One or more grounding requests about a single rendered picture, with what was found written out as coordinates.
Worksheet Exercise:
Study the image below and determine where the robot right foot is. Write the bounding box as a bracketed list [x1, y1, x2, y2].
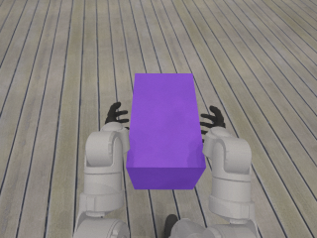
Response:
[164, 214, 178, 238]

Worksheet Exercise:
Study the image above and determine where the robot right upper arm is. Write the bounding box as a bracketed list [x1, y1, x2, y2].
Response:
[201, 224, 257, 238]

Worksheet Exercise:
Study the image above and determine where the carton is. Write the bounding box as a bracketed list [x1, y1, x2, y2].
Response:
[126, 73, 206, 190]

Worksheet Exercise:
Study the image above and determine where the robot left upper arm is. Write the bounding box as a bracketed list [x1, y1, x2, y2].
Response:
[74, 217, 130, 238]

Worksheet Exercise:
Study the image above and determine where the robot left hand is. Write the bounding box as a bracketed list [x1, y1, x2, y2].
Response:
[104, 101, 130, 130]

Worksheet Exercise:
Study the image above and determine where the robot right hand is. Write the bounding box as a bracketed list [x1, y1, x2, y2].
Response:
[199, 105, 226, 143]

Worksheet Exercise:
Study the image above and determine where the right robot forearm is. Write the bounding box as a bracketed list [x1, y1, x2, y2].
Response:
[202, 126, 260, 238]

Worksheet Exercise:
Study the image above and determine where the robot right shin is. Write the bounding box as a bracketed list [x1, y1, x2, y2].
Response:
[168, 218, 191, 238]

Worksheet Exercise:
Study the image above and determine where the left robot forearm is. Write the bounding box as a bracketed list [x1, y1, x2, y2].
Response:
[72, 122, 131, 238]

